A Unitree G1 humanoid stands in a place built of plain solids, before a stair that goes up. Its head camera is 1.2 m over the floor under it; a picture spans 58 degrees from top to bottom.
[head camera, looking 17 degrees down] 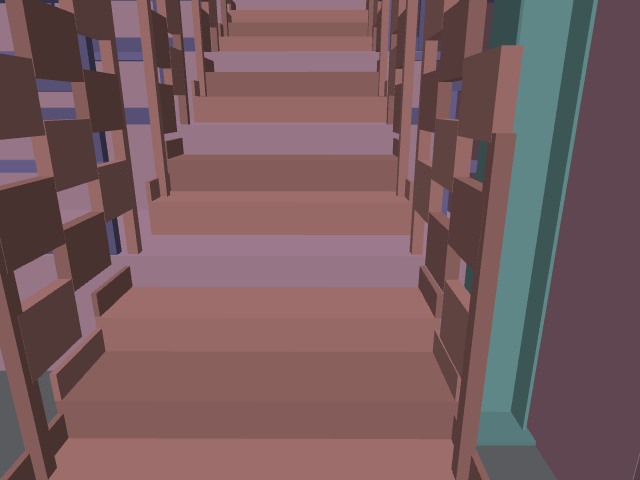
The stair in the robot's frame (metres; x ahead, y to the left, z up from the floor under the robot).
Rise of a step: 0.14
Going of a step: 0.30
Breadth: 1.32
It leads straight ahead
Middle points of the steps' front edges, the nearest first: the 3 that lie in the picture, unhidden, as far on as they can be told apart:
1.19 0.20 0.29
1.49 0.20 0.44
1.79 0.20 0.58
